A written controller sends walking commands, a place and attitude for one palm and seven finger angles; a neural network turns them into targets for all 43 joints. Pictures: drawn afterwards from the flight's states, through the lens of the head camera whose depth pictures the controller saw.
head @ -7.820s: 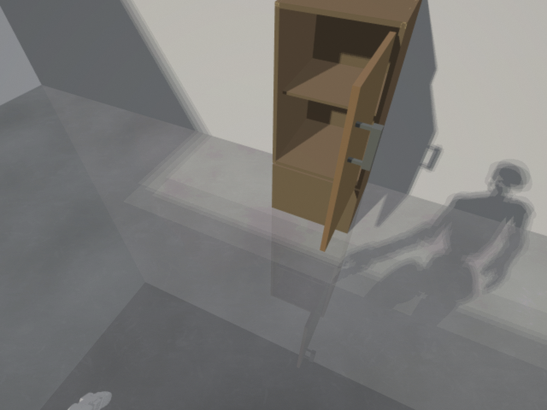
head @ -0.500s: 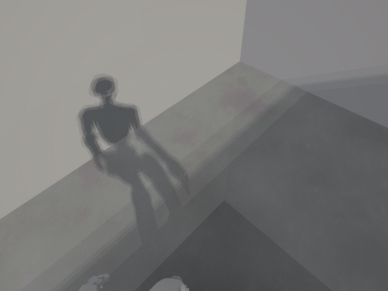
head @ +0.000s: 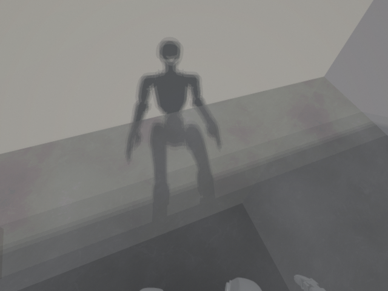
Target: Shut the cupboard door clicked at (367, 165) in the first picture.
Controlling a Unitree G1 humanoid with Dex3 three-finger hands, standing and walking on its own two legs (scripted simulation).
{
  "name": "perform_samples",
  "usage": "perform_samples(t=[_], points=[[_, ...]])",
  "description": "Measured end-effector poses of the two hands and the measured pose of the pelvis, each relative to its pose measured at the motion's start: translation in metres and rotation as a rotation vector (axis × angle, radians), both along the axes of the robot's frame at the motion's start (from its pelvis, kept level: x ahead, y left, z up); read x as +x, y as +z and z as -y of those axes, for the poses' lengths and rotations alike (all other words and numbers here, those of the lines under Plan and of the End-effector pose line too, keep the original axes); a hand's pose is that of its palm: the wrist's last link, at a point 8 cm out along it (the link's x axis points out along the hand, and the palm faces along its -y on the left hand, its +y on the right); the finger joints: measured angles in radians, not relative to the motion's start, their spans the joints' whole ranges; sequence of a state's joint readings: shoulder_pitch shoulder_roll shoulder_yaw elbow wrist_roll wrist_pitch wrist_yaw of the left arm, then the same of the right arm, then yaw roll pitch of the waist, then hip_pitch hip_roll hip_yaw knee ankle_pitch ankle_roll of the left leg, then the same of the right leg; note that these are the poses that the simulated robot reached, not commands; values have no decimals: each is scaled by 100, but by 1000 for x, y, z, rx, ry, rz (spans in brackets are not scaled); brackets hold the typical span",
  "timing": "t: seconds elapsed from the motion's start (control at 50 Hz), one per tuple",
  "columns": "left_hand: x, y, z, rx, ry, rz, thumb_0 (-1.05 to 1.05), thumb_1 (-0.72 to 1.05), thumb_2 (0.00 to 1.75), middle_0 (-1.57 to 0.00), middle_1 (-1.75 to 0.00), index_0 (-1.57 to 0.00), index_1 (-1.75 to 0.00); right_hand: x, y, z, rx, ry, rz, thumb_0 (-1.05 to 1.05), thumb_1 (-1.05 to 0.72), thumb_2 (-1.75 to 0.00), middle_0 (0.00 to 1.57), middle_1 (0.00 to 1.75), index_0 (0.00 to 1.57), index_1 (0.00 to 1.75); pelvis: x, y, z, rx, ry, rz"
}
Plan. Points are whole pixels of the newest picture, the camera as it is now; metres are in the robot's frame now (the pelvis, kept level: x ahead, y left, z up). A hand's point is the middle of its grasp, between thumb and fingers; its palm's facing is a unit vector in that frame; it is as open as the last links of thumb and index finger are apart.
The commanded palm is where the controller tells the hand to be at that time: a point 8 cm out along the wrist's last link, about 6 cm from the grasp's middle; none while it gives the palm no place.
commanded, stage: walk to a spot facing it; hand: left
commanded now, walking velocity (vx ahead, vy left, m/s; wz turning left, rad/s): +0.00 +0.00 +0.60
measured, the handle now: out of the picture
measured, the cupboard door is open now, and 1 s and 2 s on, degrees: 88 88 88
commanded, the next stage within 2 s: none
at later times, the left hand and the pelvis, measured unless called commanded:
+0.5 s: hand out of the picture +0.06 +0.17 -0.13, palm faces +0.28 -0.91 -0.30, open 7.4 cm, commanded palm none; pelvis +0.00 -0.05 +0.00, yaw +18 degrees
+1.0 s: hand out of the picture -0.13 +0.23 -0.18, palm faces +0.62 -0.75 -0.23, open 7.4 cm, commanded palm none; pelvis +0.00 +0.05 +0.00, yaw +36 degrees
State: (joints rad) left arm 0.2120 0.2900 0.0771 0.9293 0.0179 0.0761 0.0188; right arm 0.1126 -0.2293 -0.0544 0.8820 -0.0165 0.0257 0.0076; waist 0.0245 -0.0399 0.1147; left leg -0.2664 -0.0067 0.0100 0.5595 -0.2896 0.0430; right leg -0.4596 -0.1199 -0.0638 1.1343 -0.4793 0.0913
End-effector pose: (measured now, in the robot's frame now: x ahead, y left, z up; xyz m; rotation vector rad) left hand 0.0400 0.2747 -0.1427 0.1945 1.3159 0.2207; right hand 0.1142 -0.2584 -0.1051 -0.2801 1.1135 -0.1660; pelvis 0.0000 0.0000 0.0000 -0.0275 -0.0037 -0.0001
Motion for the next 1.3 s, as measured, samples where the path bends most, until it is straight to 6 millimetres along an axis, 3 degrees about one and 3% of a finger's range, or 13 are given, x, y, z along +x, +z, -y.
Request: perform_samples(t=[0.18,0.3,0.38,0.54,0.66,0.74,0.86,0.92,0.98,1.08,1.2,1.3], points=[[32,21,1,13,43,167,1,91,90,-20,-30,-20,-30,-9,-5,-12,37,49,-56,1,-90,-90,21,30,21,30,0,6,3,4,101,-1],[47,34,23,38,58,243,1,91,90,-20,-30,-20,-30,-25,-23,6,65,60,-123,1,-90,-90,21,30,21,30,-1,3,22,16,173,-8],[42,38,42,73,77,290,1,91,90,-20,-30,-20,-30,-27,-42,26,85,73,-159,1,-90,-90,21,30,21,30,-2,-6,41,32,217,-7],[-19,47,64,80,205,222,1,91,90,-20,-30,-20,-30,-10,-38,41,81,170,-198,1,-91,-90,20,30,20,30,-4,5,53,63,343,14],[-75,34,69,51,330,156,1,91,90,-20,-30,-20,-30,16,-31,25,47,285,-217,1,-91,-90,20,30,20,30,-8,5,48,56,435,9],[-124,22,66,23,437,97,1,91,90,-20,-30,-20,-30,48,-23,-8,27,397,-192,1,-91,-90,20,30,20,30,-9,4,33,41,497,0],[-204,-9,50,-31,600,-27,1,91,90,-20,-30,-20,-30,108,-10,-93,5,577,-26,1,-91,-90,20,30,20,30,-9,-11,-6,23,573,-5],[-221,-11,37,-52,634,-95,1,91,90,-20,-30,-20,-30,122,0,-126,16,611,52,1,-91,-90,20,30,20,30,-5,-9,-25,19,579,7],[-210,-4,18,-55,649,-68,1,91,90,-20,-30,-19,-30,119,7,-146,13,622,51,1,-91,-90,20,30,20,30,2,0,-41,6,609,17],[-164,9,-18,-35,649,57,1,91,90,-20,-30,-19,-30,104,2,-164,16,628,-56,1,-90,-90,21,30,21,30,19,10,-66,0,660,23],[-94,13,-55,-21,634,152,1,91,90,-20,-30,-19,-30,84,-13,-169,19,576,-210,1,-90,-90,21,30,21,30,54,10,-92,14,700,16],[-20,13,-85,-13,596,205,1,91,90,-20,-30,-19,-30,78,-26,-165,1,517,-342,1,-90,-90,21,30,21,30,96,2,-113,27,728,4]])
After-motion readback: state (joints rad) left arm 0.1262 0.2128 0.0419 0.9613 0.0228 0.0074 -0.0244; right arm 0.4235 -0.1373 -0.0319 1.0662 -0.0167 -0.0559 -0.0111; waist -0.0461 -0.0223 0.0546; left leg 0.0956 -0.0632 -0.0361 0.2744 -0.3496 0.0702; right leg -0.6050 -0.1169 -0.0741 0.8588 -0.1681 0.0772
